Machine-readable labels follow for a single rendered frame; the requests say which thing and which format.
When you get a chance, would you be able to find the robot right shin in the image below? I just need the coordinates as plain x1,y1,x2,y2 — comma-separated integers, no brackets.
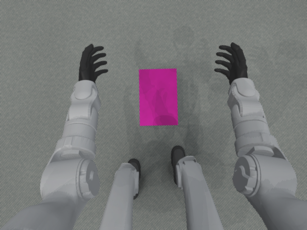
177,156,201,168

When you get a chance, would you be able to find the robot left shin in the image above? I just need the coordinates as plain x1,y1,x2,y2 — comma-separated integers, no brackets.
115,163,135,175

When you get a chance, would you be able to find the robot left forearm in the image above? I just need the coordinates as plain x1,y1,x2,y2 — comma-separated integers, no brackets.
40,80,101,196

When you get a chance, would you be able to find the robot right forearm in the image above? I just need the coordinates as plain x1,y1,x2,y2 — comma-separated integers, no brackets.
227,78,297,189

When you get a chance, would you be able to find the right robot hand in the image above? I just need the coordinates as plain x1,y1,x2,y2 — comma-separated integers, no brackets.
214,42,248,85

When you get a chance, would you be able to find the right robot upper arm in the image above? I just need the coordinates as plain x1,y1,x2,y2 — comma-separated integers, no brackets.
232,154,307,230

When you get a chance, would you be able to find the left robot upper arm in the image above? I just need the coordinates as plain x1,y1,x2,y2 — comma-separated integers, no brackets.
0,158,100,230

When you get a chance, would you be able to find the robot shin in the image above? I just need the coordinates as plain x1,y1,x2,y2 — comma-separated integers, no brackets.
115,163,135,175
177,156,201,168

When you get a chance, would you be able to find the left robot hand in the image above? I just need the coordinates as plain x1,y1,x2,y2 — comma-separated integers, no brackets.
79,44,108,83

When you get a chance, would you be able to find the carton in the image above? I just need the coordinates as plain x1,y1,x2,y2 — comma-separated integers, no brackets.
139,69,178,126

